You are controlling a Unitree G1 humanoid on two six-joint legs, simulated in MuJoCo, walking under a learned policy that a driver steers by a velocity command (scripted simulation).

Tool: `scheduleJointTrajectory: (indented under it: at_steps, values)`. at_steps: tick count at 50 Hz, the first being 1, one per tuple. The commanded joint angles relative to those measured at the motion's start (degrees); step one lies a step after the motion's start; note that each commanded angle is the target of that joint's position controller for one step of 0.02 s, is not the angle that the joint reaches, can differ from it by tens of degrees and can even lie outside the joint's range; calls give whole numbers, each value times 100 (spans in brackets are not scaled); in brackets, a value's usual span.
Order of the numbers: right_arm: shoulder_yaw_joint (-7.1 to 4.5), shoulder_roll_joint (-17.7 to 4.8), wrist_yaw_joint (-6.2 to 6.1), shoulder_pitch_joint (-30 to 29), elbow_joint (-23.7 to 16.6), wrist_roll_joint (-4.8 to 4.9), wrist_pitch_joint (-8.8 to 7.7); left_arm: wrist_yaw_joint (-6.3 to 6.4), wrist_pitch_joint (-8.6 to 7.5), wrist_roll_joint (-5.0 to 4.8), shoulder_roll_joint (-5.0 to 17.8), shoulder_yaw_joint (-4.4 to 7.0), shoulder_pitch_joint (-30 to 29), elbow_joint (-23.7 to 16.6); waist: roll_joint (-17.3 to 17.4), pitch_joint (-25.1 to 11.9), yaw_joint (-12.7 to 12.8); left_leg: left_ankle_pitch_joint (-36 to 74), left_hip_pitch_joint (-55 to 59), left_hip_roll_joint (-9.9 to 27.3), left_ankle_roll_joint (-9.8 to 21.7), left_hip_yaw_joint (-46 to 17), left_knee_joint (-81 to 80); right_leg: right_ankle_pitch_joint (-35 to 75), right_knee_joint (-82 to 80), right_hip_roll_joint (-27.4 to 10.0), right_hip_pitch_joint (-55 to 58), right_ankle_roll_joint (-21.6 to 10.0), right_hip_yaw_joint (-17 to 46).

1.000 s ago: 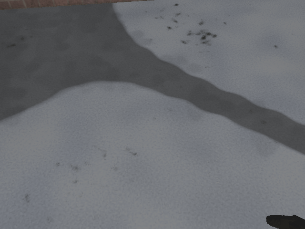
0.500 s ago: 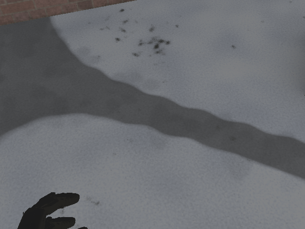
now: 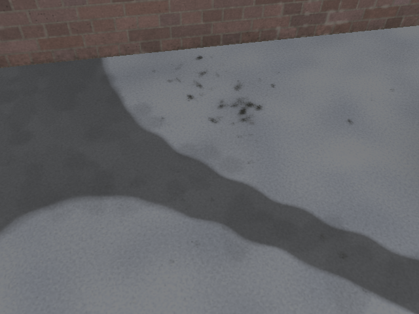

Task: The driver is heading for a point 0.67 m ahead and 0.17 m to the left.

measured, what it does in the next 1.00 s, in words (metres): stands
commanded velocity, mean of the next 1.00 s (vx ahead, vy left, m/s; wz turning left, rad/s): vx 0.03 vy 0.00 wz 0.00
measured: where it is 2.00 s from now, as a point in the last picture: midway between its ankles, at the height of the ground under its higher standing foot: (201, 304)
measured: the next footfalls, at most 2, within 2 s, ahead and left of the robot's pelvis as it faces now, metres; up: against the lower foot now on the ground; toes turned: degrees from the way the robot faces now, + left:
right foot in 1.56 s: +0.45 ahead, -0.10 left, +0.00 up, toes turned -2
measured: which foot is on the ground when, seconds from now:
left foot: down 0.00-1.00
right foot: down 0.00-1.00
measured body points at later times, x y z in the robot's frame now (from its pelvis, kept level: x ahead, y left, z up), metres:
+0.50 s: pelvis +0.01 +0.01 +0.00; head +0.02 +0.01 +0.45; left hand +0.08 +0.27 -0.14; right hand +0.12 -0.25 -0.14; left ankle +0.03 +0.13 -0.73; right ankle -0.01 -0.11 -0.73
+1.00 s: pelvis +0.02 +0.01 +0.00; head +0.02 +0.02 +0.45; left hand +0.02 +0.27 -0.16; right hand +0.07 -0.24 -0.15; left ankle +0.02 +0.12 -0.73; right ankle -0.01 -0.11 -0.73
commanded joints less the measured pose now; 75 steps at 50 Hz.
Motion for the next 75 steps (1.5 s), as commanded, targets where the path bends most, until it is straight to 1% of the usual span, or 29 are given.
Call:
scheduleJointTrajectory:
  at_steps: [1, 8, 16, 29, 42, 43, 44, 46, 48, 49, 50, 51, 52, 53, 54, 55, 56, 57, 58, 59, 60, 61, 62, 63, 65, 68, 71, 73, 75]
  values:
    - [-151, -694, -19, -47, -176, 28, -112, 50, -34, -34, 638, 170, 40, -185, 391, -351, -32, 1462, 573, 302, 271, -335, -371, 976, -318, -321, -56, -89, 297]
    - [-157, -665, -38, -156, 92, 50, -73, 97, 32, -79, 616, 205, 29, 158, 110, -348, -25, 1809, 680, 224, 346, -260, -283, 1321, -249, -344, 155, -32, 277]
    - [-166, -618, -63, -212, 444, 51, -25, 148, 68, -83, 643, 213, 3, 535, 61, -198, -19, 1569, 705, 124, 329, -172, -382, 1180, -338, -366, 189, -4, 263]
    - [-157, -566, -119, -160, 926, 50, 24, 178, 38, -77, 555, 149, 89, 1035, 82, 27, -34, 995, 689, 22, 269, -93, -587, 671, -552, -350, 43, 17, 216]
    - [-117, -478, -145, 57, 1232, 59, 27, 193, 4, -77, 404, 72, 374, 1349, 49, 143, -43, 679, 602, -21, 261, -74, -701, 380, -667, -324, -75, 24, 178]
    - [-107, -431, -148, 171, 1301, 61, 34, 198, 10, -87, 368, 66, 515, 1424, 34, 20, -37, 26, 636, -98, 273, 0, -697, -217, -700, -277, -34, -5, 133]
    - [-132, -487, -156, 221, 1326, 96, 43, 211, 24, -127, 450, 98, 562, 1436, -21, 120, -30, -972, 476, -221, 315, 102, -582, -1070, -683, -244, -140, -99, 144]
    - [-160, -529, -159, 170, 1265, 119, -6, 235, 7, -178, 603, 155, 579, 1348, -154, 548, 19, -2317, -153, -279, 424, 127, -372, -2535, -840, -446, -471, -371, 496]
    - [-138, -358, -103, 20, 1149, 138, -172, 213, -113, -236, 749, 219, 891, 1371, -470, 758, 142, -1948, -675, -276, 421, 227, 156, -2999, -1212, -1003, -311, -718, 1326]
    - [-121, -228, -53, -38, 1104, 159, -260, 194, -171, -256, 887, 278, 1071, 1420, -817, 726, 176, -1373, -875, -338, 372, 468, 740, -3178, -1563, -1475, -81, -962, 1965]
    - [-111, -166, -3, -67, 1064, 184, -326, 179, -211, -266, 983, 325, 1045, 1410, -992, 804, 150, -1026, -929, -197, 421, 423, 1200, -3140, -1806, -1891, -158, -1183, 2492]
    - [-122, -185, 39, -25, 1053, 211, -377, 162, -246, -256, 919, 317, 916, 1338, -898, 852, 57, -1062, -901, -79, 513, 339, 1319, -2957, -1872, -2009, -282, -1232, 2600]
    - [-119, -149, 66, 124, 1079, 239, -418, 138, -274, -270, 879, 307, 719, 1253, -860, 882, -91, -1206, -679, -46, 606, 352, 1033, -2745, -1793, -1938, -419, -1150, 2406]
    - [-121, -115, 77, 439, 1176, 263, -450, 109, -283, -314, 859, 298, 441, 1154, -835, 894, -312, -1157, -30, -93, 685, 436, 315, -2461, -1578, -1699, -755, -967, 1995]
    - [-174, -190, 69, 910, 1386, 254, -463, 83, -279, -331, 814, 287, 226, 1058, -667, 822, -518, -836, 854, -257, 672, 539, -293, -2005, -1194, -1303, -1144, -757, 1477]
    - [-260, -405, 58, 1455, 1583, 209, -466, 68, -308, -312, 715, 260, 65, 956, -227, 624, -677, -525, 1624, -62, 677, 92, -548, -1095, -300, -902, -1540, -541, 928]
    - [-415, -953, 46, 2261, 1735, 198, -487, 52, -381, -269, 363, 174, -23, 796, 1230, 269, -866, -1129, 2542, 1011, 1155, -1804, -1420, -473, 1747, -176, -2493, -144, -65]
    - [-423, -1197, 131, 2745, 1793, 147, -568, 67, -491, -290, 307, 162, -176, 592, 1882, 30, -951, -1354, 2875, 2032, 1844, -3916, -2172, -1520, 3271, 154, -3357, -81, 187]
    - [-265, -775, 132, 2237, 1667, 96, -657, 29, -554, -387, 476, 212, -180, 591, 966, 324, -608, -1323, 2675, 2138, 1834, -3777, -2075, -1346, 4177, -246, -3809, -220, 668]
    - [-189, -526, 147, 1846, 1507, 100, -708, -32, -593, -424, 443, 200, -75, 650, 639, 436, -418, -1082, 2526, 1887, 1621, -3053, -2035, -755, 4393, -473, -3955, -362, 733]
    - [-154, -502, 180, 1572, 1398, 105, -718, -47, -618, -377, 453, 223, -49, 687, 399, 468, -283, -710, 2370, 1646, 1414, -2427, -2095, -224, 4223, -662, -3937, -426, 644]
    - [-105, -415, 197, 1446, 1336, 106, -699, -54, -621, -314, 557, 280, -139, 682, 346, 531, -223, 58, 2217, 1465, 1237, -1890, -2142, 162, 3873, -797, -3812, -421, 594]
    - [-51, -271, 190, 1521, 1345, 80, -649, -79, -601, -283, 562, 310, -174, 677, 438, 484, -205, 700, 2078, 1249, 1105, -1404, -2167, 368, 3607, -850, -3546, -373, 483]
    - [-30, -240, 162, 1686, 1370, 58, -608, -108, -568, -273, 468, 305, -198, 673, 526, 425, -215, 1191, 2027, 1124, 1069, -1096, -2181, 509, 3396, -835, -3395, -299, 358]
    - [-32, -380, 78, 1892, 1380, 40, -554, -138, -506, -238, 281, 259, -546, 531, 462, 468, -265, 1769, 1909, 1032, 1117, -748, -2263, 799, 2848, -782, -3373, -127, 176]
    - [-59, -598, -22, 1909, 1288, 37, -519, -169, -492, -241, 98, 142, -1451, 164, 445, 673, -413, 1746, 1382, 879, 1087, -374, -2490, 1475, 1404, -571, -2871, -3, -41]
    - [-111, -692, -45, 2185, 1352, 104, -523, -240, -485, -285, 199, 109, -1917, -32, 556, 805, -486, 1651, 1430, 1005, 1112, -249, -2634, 1794, 700, -422, -2477, -61, -143]
    - [-145, -687, -48, 2210, 1387, 154, -506, -297, -504, -302, 298, 115, -2072, -156, 554, 856, -403, 1976, 1838, 1177, 1056, -192, -2499, 1748, 390, -421, -2471, -217, -48]
    - [-200, -784, -50, 2068, 1343, 143, -465, -340, -539, -294, 501, 193, -1851, -173, 633, 579, -142, 3273, 2254, 1285, 938, -81, -1999, 1495, 222, -273, -2009, -409, -87]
